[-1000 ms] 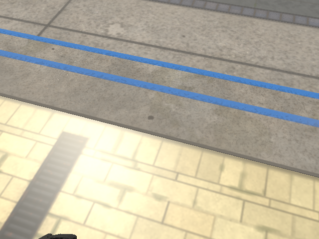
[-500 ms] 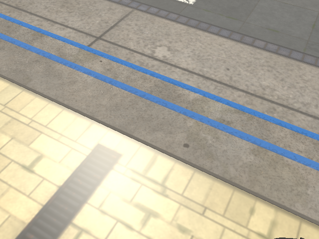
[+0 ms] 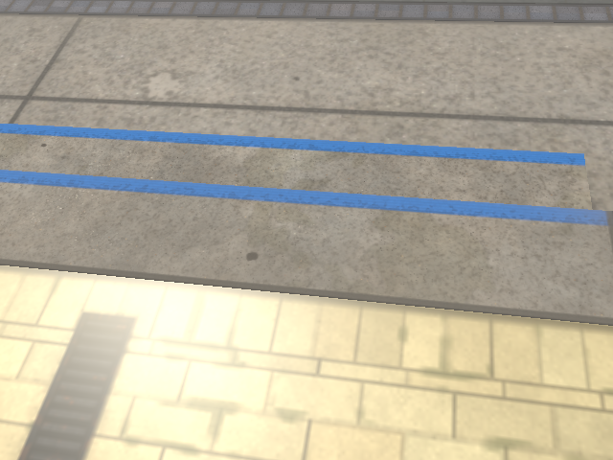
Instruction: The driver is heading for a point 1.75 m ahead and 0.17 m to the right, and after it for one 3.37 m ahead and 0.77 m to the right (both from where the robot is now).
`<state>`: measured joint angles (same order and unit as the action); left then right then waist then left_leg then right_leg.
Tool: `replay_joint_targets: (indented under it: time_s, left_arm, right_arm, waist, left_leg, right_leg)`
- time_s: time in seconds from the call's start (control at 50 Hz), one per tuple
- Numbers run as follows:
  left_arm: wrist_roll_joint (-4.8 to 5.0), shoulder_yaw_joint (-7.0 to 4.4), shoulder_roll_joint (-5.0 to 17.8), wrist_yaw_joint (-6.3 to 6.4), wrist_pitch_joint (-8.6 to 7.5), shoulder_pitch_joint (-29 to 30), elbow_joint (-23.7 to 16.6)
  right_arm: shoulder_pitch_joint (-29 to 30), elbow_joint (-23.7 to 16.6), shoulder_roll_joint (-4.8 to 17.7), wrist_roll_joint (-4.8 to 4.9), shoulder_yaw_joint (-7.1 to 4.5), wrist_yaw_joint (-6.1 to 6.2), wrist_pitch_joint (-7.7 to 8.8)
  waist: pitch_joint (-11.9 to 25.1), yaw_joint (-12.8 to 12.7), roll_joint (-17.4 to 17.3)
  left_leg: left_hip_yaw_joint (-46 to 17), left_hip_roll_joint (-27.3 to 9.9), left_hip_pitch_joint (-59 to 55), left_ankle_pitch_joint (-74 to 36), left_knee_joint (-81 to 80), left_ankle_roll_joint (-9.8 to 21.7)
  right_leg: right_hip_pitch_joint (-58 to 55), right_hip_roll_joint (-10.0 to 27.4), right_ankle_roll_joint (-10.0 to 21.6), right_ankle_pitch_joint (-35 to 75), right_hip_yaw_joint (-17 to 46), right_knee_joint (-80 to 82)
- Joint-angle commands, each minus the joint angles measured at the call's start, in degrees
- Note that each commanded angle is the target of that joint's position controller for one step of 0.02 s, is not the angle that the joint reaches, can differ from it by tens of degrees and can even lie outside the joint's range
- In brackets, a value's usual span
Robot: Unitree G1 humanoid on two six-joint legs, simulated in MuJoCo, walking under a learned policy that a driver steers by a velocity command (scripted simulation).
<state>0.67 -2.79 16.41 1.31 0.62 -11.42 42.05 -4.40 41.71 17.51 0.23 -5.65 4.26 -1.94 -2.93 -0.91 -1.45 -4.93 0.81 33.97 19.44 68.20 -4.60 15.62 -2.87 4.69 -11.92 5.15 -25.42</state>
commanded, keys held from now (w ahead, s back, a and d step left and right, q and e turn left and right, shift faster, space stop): e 0.40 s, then no key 0.60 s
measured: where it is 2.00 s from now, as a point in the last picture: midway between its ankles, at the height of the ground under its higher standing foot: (396, 455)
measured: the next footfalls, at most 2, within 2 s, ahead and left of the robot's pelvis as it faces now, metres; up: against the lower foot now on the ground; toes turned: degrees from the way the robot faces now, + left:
left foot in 0.34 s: +0.10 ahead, +0.16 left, +0.00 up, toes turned -19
right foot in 0.70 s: +0.00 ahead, -0.08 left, +0.00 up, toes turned -18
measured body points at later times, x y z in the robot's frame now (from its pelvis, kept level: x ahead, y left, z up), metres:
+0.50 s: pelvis +0.02 +0.06 -0.01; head +0.05 +0.07 +0.44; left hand +0.24 +0.30 -0.11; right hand +0.07 -0.25 -0.09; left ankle +0.06 +0.17 -0.75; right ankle -0.05 -0.06 -0.66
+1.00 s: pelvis +0.01 +0.02 -0.01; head +0.02 +0.01 +0.44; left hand +0.24 +0.19 -0.11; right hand +0.01 -0.27 -0.13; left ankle +0.06 +0.17 -0.75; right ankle -0.04 -0.07 -0.75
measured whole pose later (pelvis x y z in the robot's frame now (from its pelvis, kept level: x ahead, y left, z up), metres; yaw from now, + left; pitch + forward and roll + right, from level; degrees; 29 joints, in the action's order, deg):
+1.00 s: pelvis +0.01 +0.02 -0.01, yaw -21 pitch -1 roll +0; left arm -1.1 -1.1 12.2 0.4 1.0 -11.1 38.9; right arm -11.7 48.1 16.0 -0.7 -1.9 0.9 0.7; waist -1.2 1.3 -0.4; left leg -0.1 -3.7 11.2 15.7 27.7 -3.7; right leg 11.0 -1.9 1.4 -17.5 2.2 -29.3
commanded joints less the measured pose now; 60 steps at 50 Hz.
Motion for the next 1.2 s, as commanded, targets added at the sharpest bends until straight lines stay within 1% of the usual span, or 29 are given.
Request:
replay_joint_targets:
  time_s: [0.02,0.16,0.24,0.3,0.32,0.34,0.36,0.38,0.4,0.42,0.44,0.48,0.52,0.58,0.62,0.68,0.7,0.72,0.74,0.76,0.78,0.82,0.84,1.02,1.06,1.1,1.12,1.16,1.2]
  left_arm:
    - [-0.02,-2.72,10.14,0.82,-0.01,-0.9,-4.03]
    - [-0.21,-3.5,11.01,1.15,0.92,1.32,-6.29]
    - [-0.18,-3.83,11.09,0.49,1.62,2.85,-7.84]
    - [0.84,-3.77,10.38,0.42,2.18,4.81,-8.85]
    - [1.14,-3.57,9.44,0.6,2.26,4.4,-9.06]
    - [0.4,-2.91,6.68,0.46,2.21,0.72,-8.82]
    - [0.29,-2.77,5.71,0.39,1.74,-2.69,-9.66]
    - [-0.37,-4.3,10.92,0.26,1.08,-1.83,-9.98]
    - [0.16,-5.33,13.49,0.24,1.18,-1.37,-8.92]
    - [0.19,-5.4,12.54,0.43,1.72,-1.44,-7.7]
    - [0.01,-5.06,10.87,0.61,2.37,-1.82,-7.01]
    - [0.28,-4.07,7.82,0.34,2.6,-1.17,-7.62]
    - [0.38,-3.27,6.05,0.41,2.25,1.03,-8.76]
    - [-0.32,-1.99,3.88,0.0,2.0,2.29,-9.51]
    - [-0.15,-1.91,4.28,-0.3,1.91,2.29,-9.46]
    - [-0.42,-2.05,4.24,-0.69,1.77,-2.33,-7.13]
    - [-0.86,-2.12,5.73,-0.48,1.75,-2.41,-7.55]
    - [-1.34,-2.75,9.93,0.19,1.84,-3.65,-8.33]
    - [-2.12,-2.04,8.39,-0.16,1.64,0.46,-7.74]
    - [-2.07,-1.23,4.54,-0.8,1.04,3.28,-9.14]
    - [-2.52,-0.84,3.33,-1.04,0.57,2.72,-8.28]
    - [-2.25,-1.07,4.95,-1.15,-0.13,1.71,-7.7]
    - [-2.06,-0.89,4.76,-1.02,-0.36,1.15,-7.42]
    - [-1.64,-0.62,3.34,-0.71,-0.32,0.49,-6.23]
    - [-1.33,-0.99,4.01,-0.47,0.04,-0.93,-5.3]
    - [-0.78,-2.0,7.04,-0.32,0.36,-3.79,-4.73]
    - [-0.48,-2.32,8.18,-0.27,0.1,-5.33,-4.3]
    - [-0.2,-2.41,8.1,-0.01,-1.17,-6.76,-3.5]
    - [0.45,-2.33,7.3,-0.05,-1.9,-5.13,-3.75]
  right_arm:
    - [1.0,-3.82,3.63,-0.02,-0.9,0.12,1.17]
    - [1.88,-4.04,3.38,-0.04,-0.62,-1.2,2.86]
    - [0.03,-3.68,4.31,0.41,-0.8,-2.45,4.15]
    - [-3.85,-2.72,4.87,0.6,-1.18,-3.38,4.99]
    - [-5.34,-2.2,5.82,0.35,-1.56,-3.45,5.12]
    - [-6.1,-2.69,9.11,-0.58,-2.16,-3.23,4.87]
    - [-4.43,-3.73,12.52,-1.96,-2.42,-2.9,4.17]
    - [-5.23,-3.81,10.98,-2.57,-2.29,-3.13,4.15]
    - [-2.78,-4.7,7.99,-2.08,-1.39,-2.92,4.1]
    - [-0.82,-4.9,5.95,-1.4,-0.8,-2.67,3.78]
    - [-0.06,-5.2,4.85,-0.64,-0.22,-2.44,3.53]
    - [-1.11,-4.79,5.03,-0.61,0.24,-2.08,3.0]
    - [-3.37,-4.15,5.32,-0.94,0.26,-1.92,2.65]
    - [-3.06,-3.97,6.53,-0.69,0.12,-2.28,2.28]
    - [-3.84,-3.49,7.59,-0.28,0.0,-2.76,2.03]
    - [-4.2,-2.49,6.44,0.86,0.9,-3.2,2.01]
    - [-6.91,-1.42,5.12,0.62,1.52,-3.45,2.63]
    - [-8.29,-1.97,2.73,-1.58,2.5,-4.04,3.47]
    - [-8.33,-2.39,0.46,-1.72,3.17,-3.97,3.89]
    - [-5.37,-1.91,3.4,-1.88,2.76,-3.62,3.74]
    - [-3.91,-1.64,3.9,-1.79,2.57,-3.63,3.63]
    - [-4.66,-0.51,4.56,-1.54,2.34,-3.29,3.06]
    - [-5.03,-0.16,4.37,-1.28,2.41,-3.27,3.06]
    - [-6.87,4.72,4.41,-0.76,2.4,-3.0,3.31]
    - [-7.55,5.87,3.89,-0.49,2.49,-2.78,3.1]
    - [-5.12,4.96,3.58,0.13,2.48,-2.74,3.53]
    - [-2.95,3.8,3.59,0.55,2.49,-2.87,4.16]
    - [-1.42,2.56,3.96,1.49,2.28,-3.6,5.81]
    - [-2.93,3.11,3.94,2.15,2.29,-4.83,7.23]
  waist:
    - [8.39,-0.17,7.75]
    - [6.08,-0.71,10.31]
    - [7.24,-0.68,11.56]
    - [7.82,1.63,11.48]
    - [7.91,2.18,10.14]
    - [10.4,0.41,0.97]
    - [8.52,-2.83,-12.74]
    - [8.25,-0.93,-12.81]
    - [6.51,-1.12,-8.56]
    - [5.42,-1.34,-6.51]
    - [4.77,-0.94,-6.4]
    - [3.9,-0.14,-6.91]
    - [4.95,1.42,-7.95]
    - [6.8,2.14,-9.41]
    - [6.81,2.76,-10.34]
    - [6.08,0.09,-7.96]
    - [6.76,0.45,-5.52]
    - [10.21,2.34,4.95]
    - [9.27,4.62,14.06]
    - [6.98,2.79,10.16]
    - [6.1,2.11,9.16]
    - [3.41,1.61,8.35]
    - [2.7,1.84,7.89]
    - [3.64,1.61,2.68]
    - [4.56,1.16,4.01]
    - [0.31,-0.97,8.44]
    - [-2.62,-1.87,10.48]
    - [-4.94,-1.84,13.04]
    - [-3.91,-0.25,11.39]
  left_leg:
    - [-1.94,-0.47,6.63,-1.33,-2.72,-1.04]
    - [-2.35,0.56,-1.31,-1.99,-19.97,-1.45]
    - [-1.87,1.98,-8.93,0.07,-28.23,-0.43]
    - [-0.64,2.11,-17.15,-6.45,-42.18,1.19]
    - [-1.14,-0.04,-22.46,-13.31,-47.9,2.41]
    - [-10.2,-10.61,-29.79,-18.94,-49.35,6.38]
    - [-22.13,-20.96,-32.56,-34.22,-48.48,15.08]
    - [-26.89,-26.23,-28.25,-31.92,-49.93,21.52]
    - [-20.9,-22.68,-26.1,-26.42,-49.76,20.14]
    - [-15.27,-17.86,-24.64,-21.05,-49.42,17.13]
    - [-11.72,-15.19,-24.06,-19.99,-49.29,15.89]
    - [-7.17,-12.95,-23.15,-23.32,-49.7,16.33]
    - [-5.87,-12.81,-26.71,-24.58,-49.18,17.08]
    - [-4.68,-13.57,-26.98,-25.56,-48.05,17.43]
    - [-5.25,-14.29,-25.92,-26.45,-47.57,17.85]
    - [-4.4,-12.99,-22.57,-25.44,-44.28,15.15]
    - [-3.6,-11.86,-18.87,-21.53,-43.27,11.33]
    - [0.88,-7.67,-13.93,-11.54,-36.04,6.58]
    - [3.95,-4.9,-16.22,-0.26,-39.44,3.41]
    - [3.97,-4.88,-19.7,-3.51,-39.89,1.77]
    - [4.3,-4.54,-20.53,-7.12,-40.52,1.48]
    - [4.31,-4.55,-20.97,-9.79,-40.83,1.4]
    - [3.96,-4.84,-21.28,-10.75,-41.41,1.6]
    - [4.17,-5.13,-23.21,-13.9,-42.59,1.25]
    - [7.16,-2.78,-22.15,-4.8,-39.73,1.42]
    - [9.33,-0.52,-13.14,4.02,-32.2,2.5]
    - [8.48,-0.77,-8.92,6.12,-29.32,3.68]
    - [4.55,-3.41,-3.1,10.3,-23.81,6.8]
    - [3.83,-4.8,-4.1,11.27,-28.1,9.56]
  right_leg:
    - [-14.18,14.44,7.02,23.87,16.55,4.64]
    - [-7.56,11.32,6.89,9.19,21.11,4.77]
    - [-5.62,10.62,7.18,13.66,24.76,2.66]
    - [-5.11,8.54,5.24,16.05,26.74,-0.51]
    - [-2.52,6.43,3.03,10.73,25.65,-2.39]
    - [2.89,1.8,-0.26,-6.25,19.73,-11.4]
    - [14.73,-8.08,-3.85,-27.17,9.32,-22.95]
    - [18.31,-4.13,-6.72,-27.95,6.38,-35.89]
    - [18.5,-1.51,-7.77,-22.75,5.49,-41.27]
    - [18.04,-0.99,-8.68,-18.48,4.94,-42.99]
    - [18.06,-1.31,-9.63,-15.74,4.26,-45.48]
    - [17.12,-1.6,-10.58,-13.17,1.97,-44.54]
    - [16.77,-0.72,-10.96,-12.75,0.61,-37.31]
    - [9.3,2.01,-10.6,-14.4,-1.81,-23.95]
    - [4.61,2.12,-10.05,-13.71,-4.11,-16.4]
    - [-6.24,1.04,-7.11,1.25,-6.02,4.34]
    - [-12.62,3.48,-5.42,7.72,-2.14,7.22]
    - [-19.67,12.93,-2.68,24.04,8.14,4.39]
    - [-10.17,16.52,3.23,19.45,10.43,3.29]
    - [-6.38,13.38,3.5,9.82,9.0,4.34]
    - [-5.48,10.95,1.37,4.13,7.34,4.48]
    - [-3.62,9.0,-0.71,2.35,5.99,4.69]
    - [-3.12,8.58,-1.19,3.37,5.52,4.32]
    - [-5.27,6.8,-1.32,10.47,3.41,2.12]
    - [-5.72,6.42,-0.11,-3.86,4.04,3.85]
    - [-4.95,11.03,4.08,-26.3,12.53,9.71]
    - [-4.17,14.35,6.47,-31.58,18.03,12.85]
    - [-5.47,18.81,9.05,-29.62,23.95,15.02]
    - [-7.35,19.06,8.35,-23.62,21.43,13.92]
